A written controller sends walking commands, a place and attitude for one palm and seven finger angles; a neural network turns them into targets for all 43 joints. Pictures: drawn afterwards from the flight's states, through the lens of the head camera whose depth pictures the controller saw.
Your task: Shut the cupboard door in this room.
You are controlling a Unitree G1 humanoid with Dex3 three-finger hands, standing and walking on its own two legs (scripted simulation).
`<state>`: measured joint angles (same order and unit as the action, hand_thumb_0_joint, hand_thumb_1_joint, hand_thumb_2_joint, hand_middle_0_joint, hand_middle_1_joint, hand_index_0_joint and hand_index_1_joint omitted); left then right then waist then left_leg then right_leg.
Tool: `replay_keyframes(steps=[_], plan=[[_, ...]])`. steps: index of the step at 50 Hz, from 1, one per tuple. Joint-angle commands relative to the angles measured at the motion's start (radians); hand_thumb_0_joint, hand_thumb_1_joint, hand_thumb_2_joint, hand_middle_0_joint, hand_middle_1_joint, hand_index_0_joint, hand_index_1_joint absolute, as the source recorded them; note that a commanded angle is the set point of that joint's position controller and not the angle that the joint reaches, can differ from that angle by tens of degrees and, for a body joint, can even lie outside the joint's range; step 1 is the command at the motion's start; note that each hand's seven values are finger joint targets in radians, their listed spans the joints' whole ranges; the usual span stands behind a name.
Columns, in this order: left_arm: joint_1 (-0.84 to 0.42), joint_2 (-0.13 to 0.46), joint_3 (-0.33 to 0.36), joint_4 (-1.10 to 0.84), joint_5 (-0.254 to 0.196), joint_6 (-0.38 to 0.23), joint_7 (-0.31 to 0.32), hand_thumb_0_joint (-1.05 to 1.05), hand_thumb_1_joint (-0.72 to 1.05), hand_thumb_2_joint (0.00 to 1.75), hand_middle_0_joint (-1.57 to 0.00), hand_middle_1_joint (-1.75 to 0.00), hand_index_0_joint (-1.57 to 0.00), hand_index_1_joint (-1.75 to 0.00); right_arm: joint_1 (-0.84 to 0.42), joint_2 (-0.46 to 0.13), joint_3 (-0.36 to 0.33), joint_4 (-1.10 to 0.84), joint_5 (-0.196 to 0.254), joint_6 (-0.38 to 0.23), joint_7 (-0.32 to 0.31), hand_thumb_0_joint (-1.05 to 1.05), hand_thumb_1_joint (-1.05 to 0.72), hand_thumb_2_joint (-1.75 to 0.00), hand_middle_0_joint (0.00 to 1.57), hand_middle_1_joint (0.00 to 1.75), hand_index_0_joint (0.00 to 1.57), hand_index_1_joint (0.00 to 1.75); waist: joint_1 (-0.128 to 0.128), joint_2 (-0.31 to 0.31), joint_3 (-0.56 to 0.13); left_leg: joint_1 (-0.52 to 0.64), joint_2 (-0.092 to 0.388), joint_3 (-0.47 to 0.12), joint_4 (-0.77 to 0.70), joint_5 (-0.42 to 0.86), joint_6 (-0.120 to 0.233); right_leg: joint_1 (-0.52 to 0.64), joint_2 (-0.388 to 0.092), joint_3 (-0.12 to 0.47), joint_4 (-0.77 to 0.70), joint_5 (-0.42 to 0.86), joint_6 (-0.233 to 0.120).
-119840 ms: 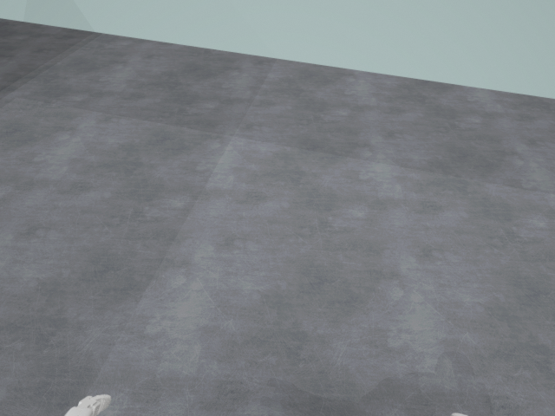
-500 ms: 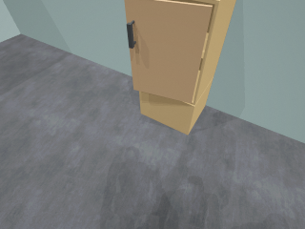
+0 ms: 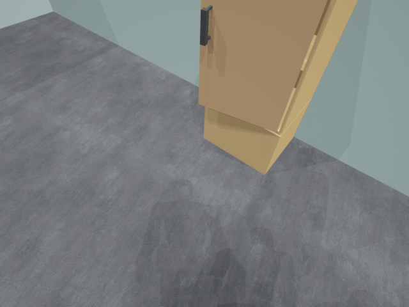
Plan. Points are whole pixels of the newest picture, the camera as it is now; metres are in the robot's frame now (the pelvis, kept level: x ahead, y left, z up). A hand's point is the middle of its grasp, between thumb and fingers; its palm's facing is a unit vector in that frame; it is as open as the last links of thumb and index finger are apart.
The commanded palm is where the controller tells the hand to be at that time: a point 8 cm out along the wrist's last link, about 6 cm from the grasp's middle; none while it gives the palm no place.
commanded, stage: walk to a spot facing it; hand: left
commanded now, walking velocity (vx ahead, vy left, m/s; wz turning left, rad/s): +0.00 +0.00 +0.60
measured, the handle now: (206, 25) +1.05 +0.03 +0.04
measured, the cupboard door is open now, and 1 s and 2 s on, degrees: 11 11 11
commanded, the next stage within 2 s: turn to face it in 1.12 s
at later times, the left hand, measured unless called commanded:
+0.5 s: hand out of the picture +0.04 +0.18 -0.13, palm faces +0.33 -0.90 -0.29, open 7.4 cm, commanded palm none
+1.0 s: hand out of the picture +0.07 +0.25 -0.16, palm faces +0.64 -0.74 -0.22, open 7.4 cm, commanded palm none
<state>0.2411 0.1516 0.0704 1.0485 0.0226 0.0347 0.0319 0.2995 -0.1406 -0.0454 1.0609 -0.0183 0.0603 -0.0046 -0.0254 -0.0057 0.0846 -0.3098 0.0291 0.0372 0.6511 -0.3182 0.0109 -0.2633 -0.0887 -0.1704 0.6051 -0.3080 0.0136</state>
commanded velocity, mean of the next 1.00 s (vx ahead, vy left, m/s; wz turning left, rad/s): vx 0.25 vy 0.00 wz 0.56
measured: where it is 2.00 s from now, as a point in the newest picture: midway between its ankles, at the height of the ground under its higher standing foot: (161, 265)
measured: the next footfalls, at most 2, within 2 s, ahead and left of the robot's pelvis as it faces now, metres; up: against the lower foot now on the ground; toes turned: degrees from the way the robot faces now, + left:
right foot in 0.36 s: +0.05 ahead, -0.14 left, +0.00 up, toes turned +13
left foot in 0.80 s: +0.17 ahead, +0.16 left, +0.00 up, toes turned +39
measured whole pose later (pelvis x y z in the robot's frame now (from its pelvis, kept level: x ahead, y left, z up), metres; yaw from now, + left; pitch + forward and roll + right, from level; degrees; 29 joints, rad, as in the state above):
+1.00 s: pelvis +0.17 +0.08 +0.00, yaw +37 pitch -1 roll +1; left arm 0.29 0.21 0.08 0.93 0.03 0.01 -0.01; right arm 0.17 -0.21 -0.02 0.91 -0.02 -0.03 0.01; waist 0.03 -0.03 0.10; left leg -0.26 -0.08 0.07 0.54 -0.27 0.09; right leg -0.56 -0.16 -0.02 1.17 -0.31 0.05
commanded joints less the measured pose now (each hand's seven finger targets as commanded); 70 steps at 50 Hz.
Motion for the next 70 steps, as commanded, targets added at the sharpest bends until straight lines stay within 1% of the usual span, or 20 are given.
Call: replay_keyframes(steps=[1,6,12,15,16,17,18,20,24,33,38,40,41,43,47,59,62,64,65,70], plan=[[-0.026,0.107,0.034,-0.122,-0.004,-0.001,0.003,0.0,0.9,0.9,-0.2,-0.3,-0.2,-0.3,0.107,-0.199,-0.046,-0.075,-0.022,-0.032,-0.01,0.0,-0.9,-0.9,0.2,0.3,0.2,0.3,-0.042,0.321,-0.009,0.029,0.252,-0.45,-0.348,0.179,0.104,-0.204,0.021,-0.004,0.203,-0.181,0.015],[-0.063,0.121,0.036,-0.153,0.004,-0.009,-0.01,0.0,0.9,0.9,-0.2,-0.3,-0.2,-0.3,0.023,-0.215,-0.044,-0.115,-0.016,-0.048,-0.035,0.0,-0.9,-0.9,0.2,0.3,0.2,0.3,0.004,0.153,-0.094,0.092,0.202,-0.414,-0.352,0.24,0.142,-0.289,0.03,0.185,0.513,-0.087,0.025],[-0.1,0.11,0.017,-0.208,-0.006,-0.015,-0.017,0.0,0.9,0.9,-0.2,-0.3,-0.2,-0.3,0.011,-0.246,-0.058,-0.144,-0.023,-0.039,-0.028,0.0,-0.9,-0.9,0.2,0.3,0.2,0.3,-0.015,0.155,-0.146,0.135,0.16,-0.462,-0.34,0.116,0.161,-0.176,0.075,0.172,0.2,-0.146,0.037],[0.034,0.137,0.026,-0.179,-0.005,-0.021,-0.026,0.0,0.9,0.9,-0.2,-0.3,-0.2,-0.3,-0.065,-0.253,-0.067,-0.176,-0.018,-0.028,-0.019,0.0,-0.9,-0.9,0.2,0.3,0.2,0.3,0.05,0.17,-0.136,-0.074,0.074,-0.428,-0.318,-0.147,0.107,0.133,0.124,0.115,-0.114,-0.076,0.024],[0.13,0.186,0.041,-0.157,0.004,-0.029,-0.023,0.0,0.9,0.9,-0.2,-0.3,-0.2,-0.3,-0.1,-0.216,-0.064,-0.196,-0.01,-0.027,-0.014,0.0,-0.9,-0.9,0.2,0.3,0.2,0.3,0.099,0.042,-0.129,-0.281,-0.013,-0.343,-0.175,-0.247,0.056,0.339,0.044,0.197,-0.281,-0.132,0.0],[0.162,0.292,0.059,-0.158,0.023,-0.036,-0.009,0.0,0.9,0.9,-0.2,-0.3,-0.2,-0.3,-0.085,-0.125,-0.049,-0.216,0.005,-0.034,-0.01,0.0,-0.9,-0.9,0.2,0.3,0.2,0.3,0.116,-0.325,-0.12,-0.527,-0.148,-0.121,0.184,-0.271,-0.025,0.46,-0.279,0.594,-0.466,-0.392,-0.095],[0.104,0.304,0.046,-0.172,0.007,-0.031,-0.001,0.0,0.9,0.9,-0.2,-0.3,-0.2,-0.3,-0.134,-0.186,-0.058,-0.229,-0.013,-0.04,-0.004,0.0,-0.9,-0.9,0.2,0.3,0.2,0.3,0.094,-0.264,-0.024,-0.529,-0.083,-0.127,0.414,-0.26,-0.031,0.243,-0.409,0.685,-0.495,-0.455,-0.137],[-0.038,0.245,0.042,-0.213,-0.001,-0.052,-0.004,0.0,0.9,0.9,-0.2,-0.3,-0.2,-0.3,-0.116,-0.174,-0.061,-0.228,-0.02,-0.029,0.016,0.0,-0.9,-0.9,0.2,0.3,0.2,0.3,0.013,-0.137,0.031,-0.492,-0.012,-0.136,0.559,-0.096,-0.034,0.129,-0.332,0.522,-0.481,-0.331,-0.139],[0.035,0.165,0.016,-0.173,0.0,-0.088,-0.01,0.0,0.9,0.9,-0.2,-0.3,-0.2,-0.3,-0.139,-0.148,-0.043,-0.216,-0.013,-0.033,0.044,0.0,-0.9,-0.9,0.2,0.3,0.2,0.3,0.008,-0.138,0.052,-0.459,0.01,-0.044,0.533,0.055,-0.049,0.207,-0.199,0.174,-0.376,0.236,-0.095],[0.252,0.181,0.013,-0.094,0.009,-0.099,-0.004,0.0,0.9,0.9,-0.2,-0.3,-0.2,-0.3,-0.347,-0.114,-0.005,-0.281,-0.009,-0.04,0.063,0.0,-0.9,-0.9,0.2,0.3,0.2,0.3,0.075,-0.155,0.033,-0.413,0.008,0.085,0.187,0.052,0.003,0.406,-0.235,0.01,-0.276,0.709,-0.087],[0.201,0.253,0.026,-0.113,-0.002,-0.106,-0.015,0.0,0.9,0.9,-0.2,-0.3,-0.2,-0.3,-0.031,-0.209,-0.027,-0.207,-0.019,-0.067,0.045,0.0,-0.9,-0.9,0.2,0.3,0.2,0.3,-0.092,-0.098,-0.177,0.202,-0.1,0.146,-0.08,0.075,0.091,0.211,-0.226,-0.099,0.215,0.901,-0.045],[0.148,0.168,0.008,-0.201,-0.017,-0.105,-0.041,0.0,0.9,0.9,-0.2,-0.3,-0.2,-0.3,0.201,-0.429,-0.083,-0.162,-0.018,-0.078,0.019,0.0,-0.9,-0.9,0.2,0.3,0.2,0.3,-0.176,0.224,-0.384,0.686,0.384,-0.585,-0.194,0.36,0.317,-0.388,-0.004,-0.008,0.804,-0.26,0.031],[0.05,0.2,0.012,-0.238,-0.015,-0.089,-0.032,0.0,0.9,0.9,-0.2,-0.3,-0.2,-0.3,0.182,-0.423,-0.084,-0.15,0.005,-0.067,0.012,0.0,-0.9,-0.9,0.2,0.3,0.2,0.3,-0.167,0.082,-0.34,0.616,0.412,-0.601,-0.288,0.299,0.332,-0.452,-0.024,0.135,0.872,-0.244,0.017],[0.038,0.172,0.02,-0.233,0.0,-0.085,-0.033,0.0,0.9,0.9,-0.2,-0.3,-0.2,-0.3,0.01,-0.321,-0.052,-0.211,-0.005,-0.083,0.004,0.0,-0.9,-0.9,0.2,0.3,0.2,0.3,-0.083,0.016,-0.129,0.245,0.324,-0.453,-0.368,-0.057,0.241,-0.422,-0.083,0.155,0.789,-0.135,0.016],[0.132,0.112,0.017,-0.17,0.016,-0.049,-0.046,0.0,0.9,0.9,-0.2,-0.3,-0.2,-0.3,-0.088,-0.227,-0.019,-0.199,-0.003,-0.116,-0.007,0.0,-0.9,-0.9,0.2,0.3,0.2,0.3,0.02,0.104,-0.023,0.04,0.179,-0.238,-0.414,0.12,0.179,-0.312,-0.078,0.155,0.594,0.013,0.047],[-0.159,0.137,0.018,-0.287,0.001,-0.059,-0.052,0.0,0.9,0.9,-0.2,-0.3,-0.2,-0.3,0.035,-0.218,-0.041,-0.131,-0.006,-0.114,-0.01,0.0,-0.9,-0.9,0.2,0.3,0.2,0.3,-0.008,0.114,-0.007,0.168,0.152,-0.251,-0.332,0.412,0.176,-0.256,0.012,0.123,0.074,0.147,0.054],[0.016,0.15,0.02,-0.236,0.001,-0.079,-0.042,0.0,0.9,0.9,-0.2,-0.3,-0.2,-0.3,0.036,-0.198,-0.036,-0.12,0.002,-0.109,-0.017,0.0,-0.9,-0.9,0.2,0.3,0.2,0.3,0.072,0.06,-0.11,0.127,0.104,-0.203,-0.112,0.525,0.111,0.087,0.053,0.108,-0.123,0.244,0.018],[0.255,0.286,0.049,-0.156,0.017,-0.097,-0.019,0.0,0.9,0.9,-0.2,-0.3,-0.2,-0.3,0.133,-0.108,-0.024,-0.118,0.017,-0.12,-0.01,0.0,-0.9,-0.9,0.2,0.3,0.2,0.3,0.128,-0.292,-0.328,-0.182,-0.123,-0.027,0.374,-0.175,0.013,0.538,-0.338,0.538,-0.173,0.662,-0.144],[0.242,0.279,0.035,-0.152,0.001,-0.093,-0.016,0.0,0.9,0.9,-0.2,-0.3,-0.2,-0.3,0.161,-0.127,-0.02,-0.112,0.015,-0.107,-0.022,0.0,-0.9,-0.9,0.2,0.3,0.2,0.3,0.106,-0.256,-0.343,-0.169,-0.081,-0.089,0.518,-0.336,0.014,0.463,-0.395,0.598,-0.213,0.673,-0.228],[0.029,0.145,0.001,-0.16,-0.001,-0.082,0.001,0.0,0.9,0.9,-0.2,-0.3,-0.2,-0.3,0.044,-0.07,0.004,-0.094,0.004,-0.08,-0.016,0.0,-0.9,-0.9,0.2,0.3,0.2,0.3,0.022,-0.079,-0.123,-0.136,0.026,-0.043,0.379,-0.143,-0.026,0.141,-0.2,0.306,-0.232,0.837,-0.199]])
